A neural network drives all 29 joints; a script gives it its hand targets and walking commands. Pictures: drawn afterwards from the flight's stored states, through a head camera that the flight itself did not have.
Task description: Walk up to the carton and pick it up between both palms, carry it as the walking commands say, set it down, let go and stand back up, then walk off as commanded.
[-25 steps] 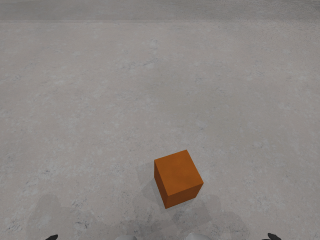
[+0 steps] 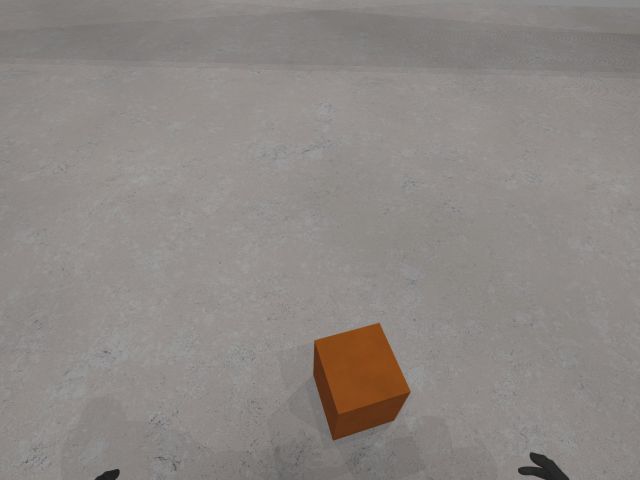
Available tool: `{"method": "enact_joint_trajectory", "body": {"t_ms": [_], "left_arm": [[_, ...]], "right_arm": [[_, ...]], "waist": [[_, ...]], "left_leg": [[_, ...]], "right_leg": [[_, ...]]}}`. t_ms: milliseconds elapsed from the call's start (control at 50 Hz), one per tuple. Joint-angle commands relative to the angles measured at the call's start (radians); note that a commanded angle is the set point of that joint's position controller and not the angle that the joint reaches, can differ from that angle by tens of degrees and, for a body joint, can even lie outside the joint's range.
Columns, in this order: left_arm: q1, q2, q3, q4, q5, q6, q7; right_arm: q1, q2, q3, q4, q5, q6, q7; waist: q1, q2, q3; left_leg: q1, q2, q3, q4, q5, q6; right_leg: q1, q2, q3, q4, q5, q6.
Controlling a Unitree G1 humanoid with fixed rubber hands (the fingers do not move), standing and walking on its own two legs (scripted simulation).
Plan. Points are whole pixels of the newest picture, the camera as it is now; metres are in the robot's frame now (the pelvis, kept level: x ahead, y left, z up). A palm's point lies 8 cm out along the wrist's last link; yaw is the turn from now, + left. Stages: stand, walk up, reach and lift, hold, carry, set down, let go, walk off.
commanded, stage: walk up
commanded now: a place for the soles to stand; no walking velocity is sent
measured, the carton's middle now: (356, 382) +0.49 -0.10 -0.65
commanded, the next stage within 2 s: none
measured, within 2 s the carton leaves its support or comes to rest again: neither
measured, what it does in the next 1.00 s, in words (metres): steps to the right, turning left: right foot, then left foot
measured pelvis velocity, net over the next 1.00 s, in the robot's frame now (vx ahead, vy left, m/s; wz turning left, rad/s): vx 0.02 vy -0.28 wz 0.30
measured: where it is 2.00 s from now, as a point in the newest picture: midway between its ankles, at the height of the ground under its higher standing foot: outside the picture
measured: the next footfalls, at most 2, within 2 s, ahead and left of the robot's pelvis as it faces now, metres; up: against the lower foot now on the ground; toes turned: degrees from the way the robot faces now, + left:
right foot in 0.46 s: +0.07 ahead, -0.29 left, +0.00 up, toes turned +4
left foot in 0.66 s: +0.06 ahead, -0.07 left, +0.00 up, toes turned +14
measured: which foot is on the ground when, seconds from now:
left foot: down 0.00-0.46, up 0.48-0.64, down 0.66-0.86, up 0.88-1.00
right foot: down 0.00-0.12, up 0.14-0.44, down 0.46-0.66, up 0.68-0.84, down 0.86-1.00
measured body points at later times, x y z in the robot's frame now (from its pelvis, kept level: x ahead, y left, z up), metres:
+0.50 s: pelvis -0.02 -0.14 -0.06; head +0.02 -0.11 +0.39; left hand +0.12 +0.21 -0.14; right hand +0.02 -0.53 -0.11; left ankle +0.01 +0.09 -0.73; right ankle +0.03 -0.29 -0.75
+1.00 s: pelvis +0.02 -0.28 -0.04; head +0.02 -0.28 +0.41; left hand -0.04 +0.06 -0.15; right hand +0.21 -0.58 -0.14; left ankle +0.01 -0.13 -0.72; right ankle +0.07 -0.39 -0.75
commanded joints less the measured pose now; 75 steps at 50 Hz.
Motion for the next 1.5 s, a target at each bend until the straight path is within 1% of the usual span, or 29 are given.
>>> {"method": "enact_joint_trajectory", "body": {"t_ms": [0, 80, 100, 120, 160, 240, 340, 400, 420, 440, 460, 480, 520, 560, 600, 640, 660, 680, 720, 820, 840, 860, 880, 920, 1060, 1120, 1240, 1360, 1480], "left_arm": [[-0.053, 0.19, 0.038, -0.052, 0.001, -0.018, 0.008], [-0.042, 0.187, 0.043, -0.045, 0.001, -0.017, 0.008], [-0.078, 0.294, 0.122, -0.193, 0.093, 0.026, -0.035], [-0.08, 0.241, 0.115, -0.23, 0.084, 0.051, -0.05], [-0.046, 0.202, 0.126, -0.305, 0.085, 0.087, -0.06], [-0.012, 0.214, 0.154, -0.39, 0.085, 0.089, -0.076], [-0.038, 0.24, 0.179, -0.474, 0.081, 0.093, -0.086], [0.066, 0.252, 0.199, -0.469, 0.075, 0.088, -0.086], [0.181, 0.263, 0.212, -0.435, 0.077, 0.079, -0.085], [0.333, 0.307, 0.225, -0.403, 0.093, 0.068, -0.078], [0.251, 0.409, 0.228, -0.452, 0.091, 0.058, -0.068], [0.123, 0.408, 0.218, -0.508, 0.079, 0.059, -0.062], [0.018, 0.352, 0.2, -0.515, 0.078, 0.066, -0.05], [-0.009, 0.301, 0.176, -0.519, 0.08, 0.074, -0.042], [0.015, 0.281, 0.155, -0.496, 0.071, 0.081, -0.03], [0.084, 0.202, 0.127, -0.475, 0.034, 0.079, -0.018], [0.057, 0.159, 0.113, -0.507, 0.026, 0.079, -0.017], [0.039, 0.236, 0.134, -0.498, 0.034, 0.088, -0.01], [0.095, 0.254, 0.148, -0.448, 0.032, 0.079, -0.013], [0.262, 0.223, 0.158, -0.316, 0.02, 0.033, -0.016], [0.308, 0.241, 0.157, -0.296, 0.023, 0.021, -0.007], [0.289, 0.304, 0.158, -0.317, 0.04, 0.0, 0.005], [0.212, 0.37, 0.16, -0.342, 0.033, -0.011, 0.009], [0.121, 0.338, 0.144, -0.333, 0.031, -0.024, 0.018], [0.14, 0.311, 0.099, -0.291, 0.015, -0.032, 0.019], [0.138, 0.245, 0.072, -0.278, 0.0, -0.039, 0.029], [0.15, 0.331, 0.09, -0.218, 0.014, -0.064, 0.04], [0.062, 0.267, 0.062, -0.215, -0.003, -0.053, 0.042], [0.035, 0.238, 0.05, -0.167, 0.0, -0.04, 0.039]], "right_arm": [[-0.041, -0.206, -0.038, -0.037, 0.0, -0.015, -0.007], [-0.036, -0.205, -0.039, -0.025, -0.004, -0.012, -0.008], [0.22, -0.35, -0.122, -0.032, -0.012, -0.02, -0.057], [0.292, -0.405, -0.146, -0.033, -0.018, -0.024, -0.083], [0.294, -0.367, -0.165, -0.115, -0.02, -0.041, -0.114], [0.308, -0.356, -0.174, -0.221, -0.027, -0.062, -0.126], [0.362, -0.42, -0.194, -0.299, -0.05, -0.067, -0.122], [0.324, -0.444, -0.19, -0.323, -0.057, -0.061, -0.121], [0.293, -0.415, -0.175, -0.342, -0.065, -0.055, -0.118], [0.31, -0.329, -0.149, -0.342, -0.071, -0.05, -0.121], [0.278, -0.281, -0.136, -0.384, -0.045, -0.049, -0.135], [0.258, -0.327, -0.141, -0.358, -0.027, -0.046, -0.153], [0.41, -0.339, -0.143, -0.261, -0.016, -0.054, -0.135], [0.504, -0.33, -0.145, -0.216, -0.018, -0.054, -0.116], [0.542, -0.279, -0.137, -0.217, -0.021, -0.062, -0.099], [0.55, -0.316, -0.141, -0.25, -0.047, -0.081, -0.102], [0.478, -0.405, -0.147, -0.294, -0.06, -0.089, -0.107], [0.467, -0.434, -0.153, -0.309, -0.041, -0.086, -0.109], [0.356, -0.417, -0.149, -0.315, -0.042, -0.085, -0.111], [0.22, -0.321, -0.109, -0.335, -0.047, -0.052, -0.06], [0.22, -0.274, -0.098, -0.337, -0.05, -0.039, -0.056], [0.238, -0.209, -0.089, -0.346, -0.038, -0.03, -0.052], [0.204, -0.25, -0.107, -0.345, -0.024, -0.025, -0.058], [0.243, -0.287, -0.115, -0.295, -0.012, -0.028, -0.049], [0.228, -0.225, -0.103, -0.254, -0.016, -0.012, -0.008], [0.153, -0.284, -0.103, -0.274, -0.014, -0.018, -0.007], [0.087, -0.233, -0.077, -0.23, -0.007, 0.005, 0.005], [0.089, -0.251, -0.077, -0.177, 0.0, 0.005, 0.012], [0.017, -0.248, -0.063, -0.157, -0.008, 0.014, 0.01]], "waist": [[-0.012, 0.008, -0.079], [-0.006, 0.007, -0.086], [-0.075, -0.12, -0.038], [-0.089, 0.029, -0.039], [-0.039, 0.035, -0.088], [-0.026, 0.071, -0.064], [-0.054, 0.175, -0.08], [0.006, 0.224, -0.102], [0.071, 0.137, -0.125], [0.153, -0.086, -0.113], [0.142, -0.345, -0.077], [0.085, -0.206, -0.023], [-0.018, -0.176, 0.042], [-0.044, -0.229, 0.031], [-0.065, -0.132, -0.017], [-0.089, 0.08, -0.047], [-0.058, 0.257, 0.008], [-0.061, 0.098, -0.019], [-0.007, 0.114, 0.009], [0.051, 0.151, -0.033], [0.07, 0.028, -0.007], [0.052, -0.19, 0.041], [0.032, -0.167, 0.055], [-0.017, -0.108, 0.072], [-0.027, -0.149, -0.024], [-0.011, 0.038, -0.071], [-0.004, -0.068, -0.03], [-0.015, -0.036, -0.1], [0.003, 0.071, -0.065]], "left_leg": [[-0.021, 0.121, -0.089, -0.086, 0.082, 0.018], [-0.02, 0.123, -0.088, -0.094, 0.077, 0.017], [0.025, 0.172, -0.206, -0.071, 0.066, 0.094], [0.117, 0.296, -0.363, -0.078, 0.158, 0.168], [0.146, 0.388, -0.439, -0.04, 0.205, 0.236], [-0.047, 0.288, -0.295, 0.072, 0.256, 0.21], [-0.18, 0.268, -0.378, 0.125, 0.101, 0.234], [-0.298, 0.231, -0.33, 0.199, 0.034, 0.203], [-0.437, 0.169, -0.223, 0.293, -0.052, 0.162], [-0.618, 0.043, -0.112, 0.541, -0.21, 0.104], [-0.747, -0.089, 0.04, 0.769, -0.502, 0.049], [-0.649, -0.006, -0.065, 0.882, -0.439, 0.044], [-0.491, 0.04, 0.005, 0.823, -0.372, 0.026], [-0.326, 0.027, 0.07, 0.671, -0.335, 0.029], [-0.123, 0.01, 0.056, 0.413, -0.227, 0.061], [0.026, 0.071, -0.174, 0.144, -0.26, 0.075], [-0.006, 0.339, -0.705, -0.019, -0.298, 0.185], [-0.074, 0.39, -0.737, -0.034, -0.266, 0.249], [-0.176, 0.329, -0.565, 0.029, -0.27, 0.277], [-0.49, 0.134, -0.167, 0.18, -0.374, 0.156], [-0.516, 0.067, -0.091, 0.335, -0.42, 0.123], [-0.545, -0.06, -0.047, 0.586, -0.396, 0.069], [-0.518, -0.053, -0.115, 0.694, -0.366, 0.044], [-0.438, 0.0, -0.12, 0.692, -0.342, 0.038], [-0.092, -0.054, 0.013, 0.245, -0.195, 0.068], [-0.06, 0.12, -0.29, 0.155, -0.087, 0.153], [-0.241, 0.013, -0.06, 0.288, -0.044, 0.06], [-0.063, 0.067, -0.141, 0.186, 0.266, 0.102], [-0.154, 0.112, -0.248, 0.012, 0.078, 0.121]], "right_leg": [[0.06, -0.131, 0.131, -0.09, -0.006, -0.024], [0.076, -0.133, 0.13, -0.1, -0.013, -0.019], [-0.092, -0.049, 0.042, 0.126, -0.081, -0.051], [-0.288, -0.027, 0.078, 0.279, -0.22, -0.03], [-0.439, -0.045, 0.244, 0.588, -0.301, -0.018], [-0.422, -0.08, 0.225, 0.691, -0.3, -0.009], [-0.366, -0.056, 0.177, 0.634, -0.321, 0.011], [-0.207, -0.022, 0.117, 0.494, -0.333, -0.004], [-0.006, 0.019, 0.059, 0.35, -0.307, -0.014], [0.161, -0.013, 0.148, 0.213, -0.372, -0.044], [-0.005, -0.343, 0.584, -0.075, -0.576, -0.197], [-0.147, -0.359, 0.61, -0.107, -0.544, -0.255], [-0.26, -0.271, 0.404, 0.007, -0.509, -0.256], [-0.286, -0.215, 0.274, 0.073, -0.367, -0.231], [-0.315, -0.202, 0.205, 0.234, -0.258, -0.222], [-0.398, -0.137, 0.128, 0.528, -0.246, -0.119], [-0.582, -0.028, 0.115, 0.654, -0.411, -0.027], [-0.508, -0.056, 0.233, 0.732, -0.467, -0.016], [-0.469, -0.083, 0.226, 0.756, -0.386, -0.027], [-0.015, 0.011, 0.044, 0.426, -0.252, -0.031], [-0.014, -0.001, 0.089, 0.298, -0.318, -0.027], [-0.146, -0.204, 0.474, 0.037, -0.565, -0.094], [-0.239, -0.368, 0.718, -0.07, -0.576, -0.202], [-0.268, -0.328, 0.586, -0.001, -0.442, -0.223], [-0.223, -0.223, 0.26, 0.153, -0.111, -0.13], [-0.248, -0.098, 0.131, 0.238, -0.226, -0.019], [-0.002, -0.3, 0.278, 0.044, 0.006, -0.147], [-0.028, -0.144, 0.059, 0.135, 0.022, -0.042], [0.046, -0.077, 0.053, 0.116, -0.148, -0.026]]}}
